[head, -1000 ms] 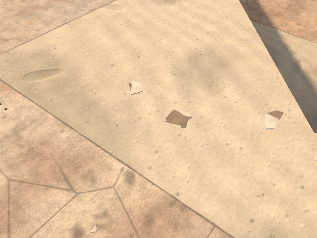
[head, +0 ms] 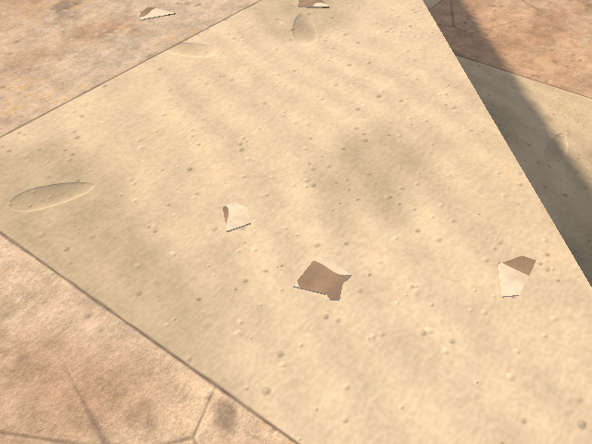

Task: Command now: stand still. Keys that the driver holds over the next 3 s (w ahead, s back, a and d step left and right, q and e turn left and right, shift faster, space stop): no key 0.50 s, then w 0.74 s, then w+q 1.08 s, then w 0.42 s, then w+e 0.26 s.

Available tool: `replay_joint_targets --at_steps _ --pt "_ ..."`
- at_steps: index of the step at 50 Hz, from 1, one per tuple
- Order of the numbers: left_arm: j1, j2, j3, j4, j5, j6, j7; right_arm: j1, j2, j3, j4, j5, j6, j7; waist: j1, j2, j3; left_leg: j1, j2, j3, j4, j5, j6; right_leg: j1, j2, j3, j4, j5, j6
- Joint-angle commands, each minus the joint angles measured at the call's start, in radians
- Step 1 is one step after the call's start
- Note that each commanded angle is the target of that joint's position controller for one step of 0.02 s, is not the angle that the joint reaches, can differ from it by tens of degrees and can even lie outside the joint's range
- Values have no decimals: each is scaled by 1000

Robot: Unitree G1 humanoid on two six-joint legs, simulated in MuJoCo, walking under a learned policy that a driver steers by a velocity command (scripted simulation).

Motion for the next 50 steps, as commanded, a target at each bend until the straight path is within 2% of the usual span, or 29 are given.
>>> replay_joint_targets --at_steps 1,3,6,12,19,25,26,27,28,29,30,31,33,35,36,37,38,39,40,41,42,43,44,45,46,47,48,50 --pt "93 103 21 11 -4 -19 1 2 -84 -19 -35 -5 -7 -13 -7 -97 94 56 77 -96 -126 -244 -10 -150 -18 37 -248 -249 -69" --pt "59 98 24 10 -6 -46 -3 38 -77 -19 -16 -9 -10 -18 -28 -112 64 126 69 -76 -68 -124 2 -151 -23 46 -267 -183 -54" --pt "84 80 23 16 -14 -65 -10 53 -72 -17 6 -8 -13 -12 -17 -48 32 133 75 -80 -52 -30 13 -88 -17 36 -240 -65 -54" --pt "131 72 19 28 -15 -59 -16 67 -70 -14 35 0 -10 -7 -1 -5 -5 156 82 -83 -21 124 10 -14 -2 10 -199 118 -57" --pt "143 63 16 31 -16 -48 -18 79 -71 -16 60 4 4 -12 -2 -2 1 173 86 -88 -5 183 6 10 4 -1 -190 218 -57" --pt "143 55 16 34 -15 -44 -18 69 -72 -20 73 5 13 -17 -4 -7 15 180 87 -91 -8 181 1 16 7 -5 -200 228 -57" --pt "165 47 16 47 -15 -42 -17 85 -60 -18 86 4 14 -17 -3 -14 -8 190 72 -73 -3 84 0 29 13 -9 -214 122 -63" --pt "175 66 23 51 -22 -39 -16 87 -60 -21 92 8 16 -16 1 -37 10 161 38 -38 33 -91 1 21 9 8 -233 -49 -86" --pt "176 97 34 46 -28 -39 -13 74 -63 -25 90 13 13 -15 8 -76 50 90 7 -5 86 -260 1 10 -24 66 -270 -244 -126" --pt "194 128 43 39 -37 -44 -11 32 -64 -26 71 14 3 -13 29 -116 104 -22 1 10 156 -325 2 21 -102 178 -334 -413 -177" --pt "202 164 55 32 -44 -55 -10 -20 -56 -22 44 20 -15 -7 43 -155 161 -134 20 16 230 -301 11 46 -209 314 -407 -492 -234" --pt "194 183 64 25 -43 -70 -9 -65 -48 -19 21 24 -36 0 52 -161 210 -214 65 -14 301 -273 23 55 -287 409 -441 -460 -276" --pt "203 159 62 21 -28 -97 -15 -105 -66 -24 -6 31 -68 15 55 -129 219 -374 127 -64 399 -339 39 181 -334 431 -428 -237 -294" --pt "187 149 61 9 -38 -101 -24 -111 -79 -30 -16 38 -87 30 44 -96 178 -358 150 -56 300 -319 43 248 -290 326 -400 -98 -249" --pt "175 156 62 2 -42 -97 -28 -108 -75 -31 -14 38 -91 36 36 -94 156 -270 132 -22 228 -282 38 217 -250 260 -392 -69 -225" --pt "153 169 64 -5 -44 -91 -32 -73 -61 -32 2 37 -91 42 11 -98 135 -129 100 25 157 -211 31 138 -209 192 -373 -47 -205" --pt "135 177 65 -11 -45 -85 -35 9 -56 -38 37 36 -88 45 -29 -98 106 53 56 71 100 -109 21 35 -170 135 -332 -19 -188" --pt "135 181 64 -16 -41 -84 -36 113 -78 -56 78 33 -81 43 -70 -93 62 220 5 98 90 -70 14 -42 -133 99 -261 91 -172" --pt "106 177 60 -25 -40 -89 -37 236 -109 -76 111 33 -75 38 -137 -70 11 364 18 59 66 -69 31 -107 -98 48 -118 225 -142" --pt "50 122 42 -62 -32 -95 -39 393 -202 -102 132 26 -74 28 -202 137 -45 499 233 -265 -97 -192 108 -245 0 -65 259 187 -70" --pt "79 30 23 -93 -41 -116 -37 465 -256 -99 135 10 -86 37 -173 344 -128 608 451 -765 -311 -296 250 -453 114 -23 567 -230 -44" --pt "58 85 35 -99 -67 -132 -40 354 -184 -72 120 1 -103 41 -117 200 -53 519 471 -783 -322 -388 248 -538 42 87 729 -209 -76" --pt "22 117 40 -114 -75 -140 -46 244 -134 -55 82 6 -112 46 -82 126 24 429 439 -641 -318 -359 208 -571 -14 82 742 -100 -109" --pt "21 127 47 -108 -66 -140 -44 163 -113 -41 57 6 -114 54 -45 64 50 355 388 -502 -329 -254 173 -534 -62 60 702 5 -118" --pt "22 134 57 -105 -51 -137 -39 134 -105 -35 45 2 -113 59 -25 47 58 302 345 -399 -340 -149 147 -492 -91 47 641 68 -117" --pt "33 141 65 -100 -46 -128 -40 140 -86 -27 48 -3 -108 60 -10 57 52 270 300 -310 -350 -66 124 -440 -106 34 599 103 -113" --pt "37 131 67 -97 -47 -119 -42 170 -82 -23 57 -5 -103 57 -7 69 50 261 277 -256 -354 17 116 -419 -108 16 570 126 -105" --pt "-8 113 67 -113 -42 -104 -44 229 -103 -22 73 -7 -98 44 -10 58 61 270 264 -198 -362 160 125 -458 -110 -12 521 165 -79"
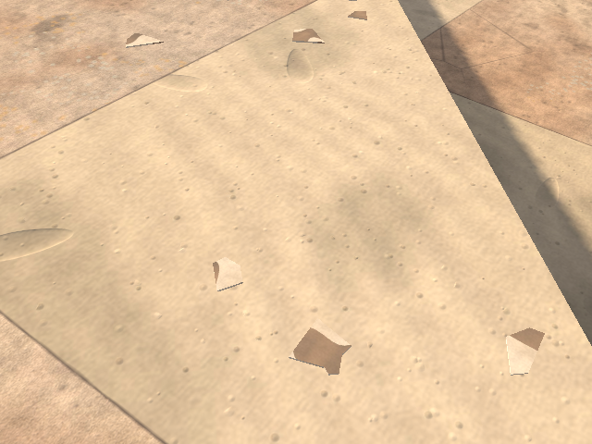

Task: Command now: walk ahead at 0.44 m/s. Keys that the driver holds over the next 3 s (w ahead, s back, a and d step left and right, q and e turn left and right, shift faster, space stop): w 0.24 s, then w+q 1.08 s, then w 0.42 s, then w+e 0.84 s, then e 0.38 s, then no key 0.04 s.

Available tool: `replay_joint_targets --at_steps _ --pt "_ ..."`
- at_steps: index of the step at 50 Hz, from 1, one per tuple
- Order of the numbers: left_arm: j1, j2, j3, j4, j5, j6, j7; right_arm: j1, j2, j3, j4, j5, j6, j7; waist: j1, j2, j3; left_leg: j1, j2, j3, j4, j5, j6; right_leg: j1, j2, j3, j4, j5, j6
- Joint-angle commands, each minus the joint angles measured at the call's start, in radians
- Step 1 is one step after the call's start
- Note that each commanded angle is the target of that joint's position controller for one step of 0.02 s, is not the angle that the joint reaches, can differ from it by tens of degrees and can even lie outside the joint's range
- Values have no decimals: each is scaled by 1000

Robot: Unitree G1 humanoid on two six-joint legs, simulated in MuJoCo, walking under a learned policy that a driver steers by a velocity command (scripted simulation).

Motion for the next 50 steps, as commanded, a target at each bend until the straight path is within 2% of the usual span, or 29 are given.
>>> replay_joint_targets --at_steps 1,5,10,13,14,15,16,17,18,19,20,21,22,23,25,28,31,34,39,41,42,43,44,45,46,47,48,49,50 --pt "-23 32 12 -53 9 10 -1 46 -132 -11 -28 -6 -4 -15 21 82 97 39 250 -213 -208 282 118 -200 -54 13 -77 97 26" --pt "-207 18 0 -124 12 7 -8 73 -146 -10 -42 -9 8 -35 -13 82 125 36 237 -159 -235 316 114 -220 -36 -8 -336 238 53" --pt "-363 17 -16 -176 3 -4 -36 156 -152 -17 -28 6 16 -41 -49 87 162 127 259 -122 -233 307 111 -189 7 -39 -540 290 36" --pt "-406 32 -17 -208 0 -16 -56 164 -163 -27 -26 9 27 -43 -32 98 156 215 297 -122 -161 439 104 -156 28 -39 -602 218 2" --pt "-375 51 -9 -208 1 -20 -58 148 -174 -31 -33 9 30 -44 0 112 128 228 301 -126 -110 578 95 -86 50 -45 -619 182 -12" --pt "-312 81 4 -198 2 -23 -56 133 -192 -37 -40 6 34 -45 40 142 75 236 300 -132 -33 760 87 21 85 -62 -618 144 -25" --pt "-167 124 26 -162 0 -25 -49 106 -199 -38 -50 2 40 -43 119 162 -15 210 271 -117 125 904 71 211 120 -80 -628 138 -49" --pt "44 180 50 -107 3 -23 -37 69 -188 -31 -74 -5 41 -38 214 159 -145 30 224 -102 369 806 38 538 59 -13 -600 163 -88" --pt "210 290 76 -76 38 -19 -25 165 -71 0 -99 -10 28 -28 187 -53 -352 -358 77 -58 782 320 -22 979 -235 382 -607 50 -211" --pt "222 226 53 -65 44 -15 -29 217 -30 12 -71 25 4 -22 168 -198 -498 -519 -19 -201 1020 -311 -28 1066 -370 756 -802 -73 -280" --pt "130 156 32 -75 31 -18 -30 112 -141 -20 -100 54 -9 -24 162 -136 -319 -602 48 -239 1091 -271 -11 904 -325 630 -844 -111 -212" --pt "30 108 17 -90 25 -20 -29 26 -161 -28 -131 61 -10 -32 129 -82 -172 -616 105 -191 1073 -180 -2 719 -294 452 -870 -71 -164" --pt "-42 74 6 -90 28 -27 -35 -13 -145 -32 -140 50 -2 -42 90 -9 -84 -567 147 -175 1015 -104 -2 543 -254 325 -915 8 -136" --pt "-81 45 -1 -83 37 -34 -39 5 -131 -44 -134 37 14 -47 49 -23 -47 -499 181 -180 955 -58 3 436 -209 217 -948 47 -106" --pt "-88 37 1 -60 44 -37 -40 59 -75 -45 -125 39 49 -47 10 -53 -8 -427 198 -176 915 -35 9 325 -173 102 -1001 70 -98" --pt "-73 79 12 -39 48 -42 -26 -13 -86 -57 -171 33 75 -53 -3 -39 52 -523 208 -186 852 54 -3 298 -174 3 -1044 134 -112" --pt "-31 103 18 -27 52 -34 -2 -104 -98 -64 -212 22 69 -41 13 -19 69 -622 199 -198 711 199 -20 367 -172 -64 -1047 182 -109" --pt "1 130 23 -29 48 -25 13 -207 -86 -56 -249 18 58 -16 43 -1 82 -623 187 -135 536 303 -24 422 -166 -138 -1044 213 -91" --pt "96 161 36 -13 27 4 21 -373 -72 -40 -335 19 56 19 103 12 127 -677 169 -49 377 234 -2 602 -215 -196 -982 269 -79" --pt "88 179 43 -19 18 18 21 -380 -88 -44 -364 23 58 31 86 -9 114 -630 138 -5 343 135 23 648 -227 -223 -912 434 -62" --pt "71 195 48 -28 15 23 22 -359 -106 -52 -372 23 60 34 63 -31 84 -561 103 29 339 84 41 657 -227 -239 -849 615 -50" --pt "53 210 52 -36 12 29 24 -303 -132 -66 -369 25 63 35 23 -55 37 -463 60 62 342 34 62 658 -223 -253 -747 798 -38" --pt "29 220 53 -45 8 38 24 -180 -173 -89 -346 30 63 34 -51 -58 -32 -298 8 86 303 38 92 630 -201 -273 -571 912 -18" --pt "22 212 47 -56 8 39 24 -11 -246 -129 -302 31 64 19 -133 -23 -124 -23 -26 53 235 100 133 497 -157 -286 -321 815 25" --pt "46 115 18 -90 49 26 19 72 -354 -153 -280 31 71 -3 -104 201 -185 235 199 -302 222 153 197 185 -72 -272 21 102 70" --pt "101 39 -9 -147 29 -19 3 48 -393 -149 -320 16 53 5 -18 314 -361 497 393 -909 14 -74 407 -149 129 -40 298 -406 102" --pt "-52 137 11 -170 -14 -56 -8 72 -298 -122 -317 8 44 14 -91 147 -314 488 378 -862 -66 -67 337 -269 81 86 329 -341 71" --pt "-95 138 12 -187 -27 -70 -12 27 -252 -110 -315 10 35 12 -69 123 -189 378 345 -697 -51 12 291 -314 40 73 267 -246 43" --pt "-87 131 12 -167 -4 -69 -2 -61 -216 -98 -338 16 30 11 -16 21 -121 212 298 -565 -44 119 252 -244 -11 76 183 -166 41"
Over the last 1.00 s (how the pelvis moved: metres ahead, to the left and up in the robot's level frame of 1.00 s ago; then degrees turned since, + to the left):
0.18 0.04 0.02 2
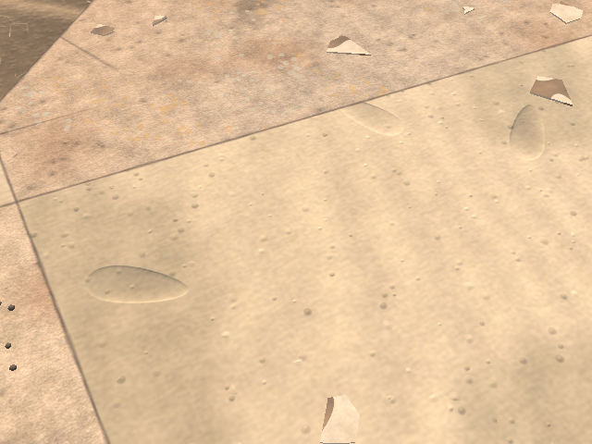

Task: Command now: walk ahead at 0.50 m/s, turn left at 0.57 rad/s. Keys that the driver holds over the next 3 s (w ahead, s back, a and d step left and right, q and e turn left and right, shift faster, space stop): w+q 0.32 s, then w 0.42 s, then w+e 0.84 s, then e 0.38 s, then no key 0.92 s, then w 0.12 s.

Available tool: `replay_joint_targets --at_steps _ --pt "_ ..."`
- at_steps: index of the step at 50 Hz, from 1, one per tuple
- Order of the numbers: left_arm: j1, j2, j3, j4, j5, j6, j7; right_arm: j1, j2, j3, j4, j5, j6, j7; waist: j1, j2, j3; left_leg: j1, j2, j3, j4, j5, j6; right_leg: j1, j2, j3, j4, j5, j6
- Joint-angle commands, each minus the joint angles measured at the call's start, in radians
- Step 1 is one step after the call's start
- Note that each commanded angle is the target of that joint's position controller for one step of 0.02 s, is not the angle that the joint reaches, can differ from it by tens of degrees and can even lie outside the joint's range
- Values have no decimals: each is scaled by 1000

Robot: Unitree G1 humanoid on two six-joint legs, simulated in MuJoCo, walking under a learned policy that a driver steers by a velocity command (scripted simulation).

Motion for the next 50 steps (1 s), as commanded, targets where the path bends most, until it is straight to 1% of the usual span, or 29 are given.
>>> replay_joint_targets --at_steps 1,2,4,6,11,12,15,18,19,20,21,22,23,24,25,26,27,30,33,37,40,42,44,45,46,47,48,49,50 --pt "-47 119 27 -102 16 -45 5 81 -104 -23 -53 -2 -20 -9 -15 -6 -162 433 272 -456 -348 177 199 -411 -61 97 10 119 -25" --pt "-30 122 33 -102 21 -28 3 58 -88 -15 -66 -10 -21 -13 10 10 -151 357 247 -416 -369 224 191 -345 -77 100 -27 143 -17" --pt "-34 99 33 -117 34 -5 4 75 -113 -20 -67 -4 -26 -24 24 9 -134 291 226 -371 -394 306 198 -320 -72 82 -113 177 14" --pt "-100 81 28 -145 45 6 8 117 -145 -28 -62 -1 -28 -40 10 13 -106 265 207 -331 -408 352 193 -351 -53 67 -230 263 42" --pt "-281 60 15 -204 31 -2 1 184 -158 -29 -57 5 -19 -59 -55 86 -62 233 143 -290 -395 192 126 -298 35 43 -607 517 49" --pt "-306 52 10 -215 29 -6 -6 196 -149 -28 -51 5 -16 -58 -69 98 -56 238 151 -303 -391 176 120 -281 38 51 -650 549 45" --pt "-344 79 14 -243 23 -20 -24 231 -146 -28 -40 10 -7 -61 -81 105 -55 308 184 -371 -326 155 110 -261 56 71 -729 538 27" --pt "-288 111 23 -237 23 -37 -37 223 -146 -28 -42 3 4 -72 -50 137 -68 387 226 -428 -247 207 93 -201 57 70 -762 440 -7" --pt "-225 122 30 -221 27 -42 -36 213 -140 -26 -44 1 7 -72 -17 149 -89 393 215 -423 -198 300 80 -119 69 46 -787 424 -28" --pt "-120 150 44 -193 37 -46 -32 202 -115 -15 -52 -3 6 -68 32 137 -155 377 161 -388 -77 409 55 40 63 39 -801 434 -62" --pt "39 196 55 -175 52 -46 -27 194 -79 3 -73 -18 5 -62 100 62 -297 251 104 -326 181 295 20 305 -76 176 -759 429 -127" --pt "177 277 80 -129 59 -34 -29 372 -6 23 -68 8 -9 -59 50 -263 -438 -130 -53 -227 549 -173 -65 686 -299 631 -814 278 -310" --pt "194 201 64 -112 24 -29 -38 390 -72 19 -46 29 -16 -60 64 -277 -412 -295 -22 -269 692 -371 -66 698 -346 843 -926 22 -323" --pt "126 130 44 -131 15 -24 -35 256 -145 3 -64 29 -17 -59 88 -149 -249 -351 25 -269 735 -290 -62 561 -301 702 -947 -34 -270" --pt "54 109 32 -147 26 -14 -33 159 -146 4 -90 12 -17 -60 72 -54 -162 -323 69 -221 706 -211 -58 407 -257 559 -960 50 -235" --pt "12 92 20 -131 36 -7 -38 94 -134 4 -102 -10 -18 -60 52 -25 -81 -303 100 -182 650 -189 -58 278 -219 467 -989 172 -241" --pt "0 77 15 -143 43 -10 -35 114 -120 1 -113 -12 -19 -55 14 -50 -88 -240 136 -191 581 -131 -51 211 -182 403 -1005 248 -219" --pt "22 92 16 -118 32 -17 -33 133 -68 13 -108 -7 -13 -51 -5 -90 -92 -199 160 -144 465 -98 -62 162 -149 293 -1052 398 -230" --pt "56 138 27 -100 24 -12 -22 39 -49 26 -143 -15 -15 -51 14 -65 -78 -236 176 -118 292 23 -85 171 -153 225 -1087 483 -239" --pt "112 153 25 -77 11 4 -17 -84 -33 36 -168 -7 -23 -38 59 -69 -55 -176 146 -78 59 216 -92 178 -111 123 -1088 499 -196" --pt "183 153 21 -50 4 19 -17 -180 -35 37 -201 1 -31 -25 91 -71 -25 -138 112 -66 -41 230 -98 201 -127 148 -1054 487 -193" --pt "199 164 23 -43 2 32 -14 -213 -51 32 -217 4 -42 -14 87 -81 -17 -119 94 -69 -95 182 -88 242 -152 186 -1014 488 -186" --pt "185 187 29 -42 0 43 -7 -168 -82 20 -211 4 -53 -10 42 -100 -37 -21 77 -70 -152 133 -70 260 -168 215 -953 526 -166" --pt "166 190 29 -46 -1 45 -4 -85 -108 6 -187 0 -56 -15 -12 -97 -80 116 61 -55 -194 138 -49 239 -143 196 -872 624 -145" --pt "158 162 19 -54 6 42 -5 53 -158 -18 -151 -12 -58 -25 -76 -79 -177 343 95 -79 -179 159 -16 161 -86 155 -703 659 -114" --pt "133 90 -7 -96 33 35 -4 247 -241 -40 -129 -32 -54 -40 -154 49 -345 646 313 -292 -137 197 54 -50 -6 95 -377 388 -67" --pt "267 3 -31 -112 9 15 -6 279 -288 -46 -110 -38 -40 -36 -87 322 -461 878 517 -687 -228 56 199 -383 102 68 -88 -144 -25" --pt "223 115 -4 -94 -15 11 -5 273 -187 -26 -108 -28 -36 -36 -117 215 -392 808 482 -704 -280 -86 186 -483 47 141 34 -127 -21" --pt "143 150 9 -115 -20 13 -5 215 -139 -9 -110 -18 -37 -37 -111 164 -257 686 442 -543 -301 -69 143 -518 10 128 49 -34 -24"
Over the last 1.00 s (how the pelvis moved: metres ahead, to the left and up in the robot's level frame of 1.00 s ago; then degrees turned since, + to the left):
0.54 0.05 -0.03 22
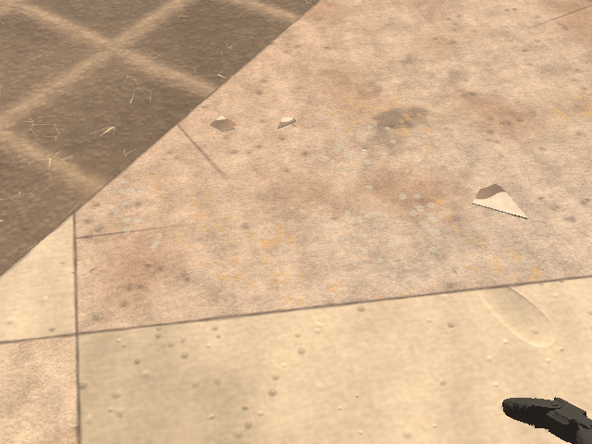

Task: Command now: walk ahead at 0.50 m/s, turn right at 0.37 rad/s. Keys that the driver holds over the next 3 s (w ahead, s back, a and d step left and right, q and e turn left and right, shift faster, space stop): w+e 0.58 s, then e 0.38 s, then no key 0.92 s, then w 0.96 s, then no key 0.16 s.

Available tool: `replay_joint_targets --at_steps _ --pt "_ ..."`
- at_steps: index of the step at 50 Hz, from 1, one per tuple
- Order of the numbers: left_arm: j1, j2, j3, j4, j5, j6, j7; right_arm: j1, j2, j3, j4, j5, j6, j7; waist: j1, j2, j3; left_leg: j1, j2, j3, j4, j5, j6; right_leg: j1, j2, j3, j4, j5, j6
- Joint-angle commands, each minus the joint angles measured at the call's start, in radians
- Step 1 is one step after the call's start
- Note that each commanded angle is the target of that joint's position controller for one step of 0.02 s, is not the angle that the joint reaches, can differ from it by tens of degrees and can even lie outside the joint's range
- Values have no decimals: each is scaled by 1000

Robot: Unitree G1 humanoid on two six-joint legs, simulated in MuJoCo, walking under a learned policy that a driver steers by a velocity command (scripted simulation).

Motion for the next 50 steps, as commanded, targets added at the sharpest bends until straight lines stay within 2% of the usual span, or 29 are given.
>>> replay_joint_targets --at_steps 1,2,3,5,7,13,18,20,21,22,23,24,25,26,27,28,29,32,34,37,40,43,44,45,46,47,48,49,50 --pt "-77 126 29 -109 -9 -23 6 250 -130 -47 25 3 4 -8 -147 122 -137 541 332 -411 -255 -56 186 -524 -93 29 300 93 -3" --pt "-95 115 34 -116 2 -12 6 198 -104 -40 28 1 2 -3 -118 124 -78 437 297 -331 -296 -13 175 -494 -114 28 257 145 2" --pt "-82 95 35 -116 2 2 3 164 -92 -38 33 -5 -3 -1 -87 136 -47 358 273 -262 -336 22 163 -442 -134 34 232 181 5" --pt "-83 54 30 -129 -1 24 -1 143 -104 -46 49 -6 -16 -3 -60 126 -22 288 271 -175 -386 109 170 -414 -142 27 207 225 16" --pt "-114 47 31 -151 5 34 -1 148 -124 -56 68 -10 -21 -11 -53 94 -4 282 275 -103 -405 180 176 -447 -145 37 156 292 28" --pt "-294 26 17 -218 13 28 -36 198 -182 -73 109 -1 -8 -29 -111 62 42 328 254 83 -414 202 137 -420 -122 -36 -168 541 13" --pt "-397 52 22 -289 12 32 -60 251 -227 -89 144 25 23 -32 -132 72 71 487 302 135 -330 300 101 -426 -92 -101 -290 400 -44" --pt "-338 85 40 -293 13 37 -61 238 -257 -97 142 32 38 -36 -83 106 11 514 297 170 -179 634 77 -294 -22 -166 -300 294 -84" --pt "-215 119 63 -265 10 38 -58 222 -262 -96 140 36 48 -38 -8 100 -57 489 269 201 -5 763 55 -129 32 -199 -347 307 -113" --pt "-42 189 101 -217 8 43 -44 237 -235 -85 135 30 50 -42 68 66 -149 353 224 223 238 698 16 150 66 -174 -383 360 -151" --pt "40 305 131 -202 3 51 -21 275 -136 -53 96 -11 39 -41 46 -155 -217 -8 130 223 604 77 -45 448 -168 224 -420 367 -253" --pt "6 339 122 -246 10 33 -30 295 -89 -26 52 -4 -1 -30 -10 -244 -387 -278 -45 -18 845 -458 -73 638 -344 772 -613 192 -427" --pt "8 245 96 -245 14 19 -39 169 -181 -47 32 37 -28 -18 51 -98 -333 -391 9 -123 880 -391 -51 620 -329 699 -669 179 -366" --pt "-22 203 84 -238 14 9 -39 131 -179 -44 20 48 -41 -14 32 -84 -211 -419 48 -107 821 -306 -26 499 -292 547 -659 233 -327" --pt "-93 172 74 -249 12 7 -36 132 -169 -43 35 25 -44 -24 -17 -3 -140 -359 92 -108 734 -232 -21 346 -244 433 -654 319 -289" --pt "-151 136 62 -265 19 7 -32 142 -183 -53 44 4 -36 -31 -56 -14 -102 -281 118 -110 657 -189 -25 223 -211 353 -666 423 -270" --pt "-180 124 56 -282 29 7 -28 158 -186 -57 46 0 -22 -28 -83 -30 -90 -221 128 -113 627 -160 -30 147 -190 320 -691 471 -268" --pt "-182 160 68 -285 32 3 -10 152 -152 -52 36 -15 8 -34 -106 -14 -65 -169 95 -80 517 -115 -78 36 -160 212 -685 853 -275" --pt "-163 176 74 -273 25 13 7 99 -125 -42 19 -20 15 -37 -95 -22 -60 -155 60 -63 386 -19 -98 3 -117 145 -655 949 -242" --pt "-134 173 77 -263 11 41 26 11 -101 -28 1 -9 16 -26 -56 -72 -86 -75 -2 -57 167 161 -101 -8 -70 124 -609 870 -183" --pt "-105 171 78 -254 9 62 35 -48 -123 -32 -18 2 19 -12 -33 -89 -93 -46 -37 -82 48 182 -96 41 -91 210 -559 749 -162" --pt "-135 156 75 -271 13 71 42 -12 -165 -50 -17 -3 8 -6 -61 -113 -93 -3 -40 -117 -48 115 -62 108 -103 324 -460 677 -141" --pt "-169 147 72 -284 11 71 43 31 -169 -54 -9 -7 0 -7 -94 -114 -99 64 -30 -105 -121 180 -42 102 -77 329 -402 641 -118" --pt "-175 110 60 -303 17 67 41 78 -198 -62 -8 -22 -6 -14 -110 -72 -157 214 53 -149 -149 355 0 59 -17 298 -278 561 -80" --pt "-110 50 41 -319 40 63 39 126 -250 -68 -16 -41 -2 -26 -87 119 -258 463 271 -329 -85 778 88 -108 86 187 -23 116 -24" --pt "50 78 40 -317 18 64 33 165 -251 -71 4 -43 21 -24 -27 353 -370 633 482 -646 -109 757 285 -308 148 122 194 -272 23" --pt "66 176 64 -278 12 75 31 121 -189 -58 -20 -13 34 -24 -36 224 -324 558 456 -646 -141 515 281 -359 66 126 309 -196 60" --pt "-44 210 77 -283 10 93 34 99 -139 -43 -34 -12 47 -28 -72 147 -233 478 371 -501 -150 372 231 -383 42 90 352 -117 83" --pt "-86 195 77 -285 11 113 41 65 -123 -33 -35 -16 60 -28 -68 100 -177 378 311 -411 -177 262 201 -371 24 71 344 -67 94"
Over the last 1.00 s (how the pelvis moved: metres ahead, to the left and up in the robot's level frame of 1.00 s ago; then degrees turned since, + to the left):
0.54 0.08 0.01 12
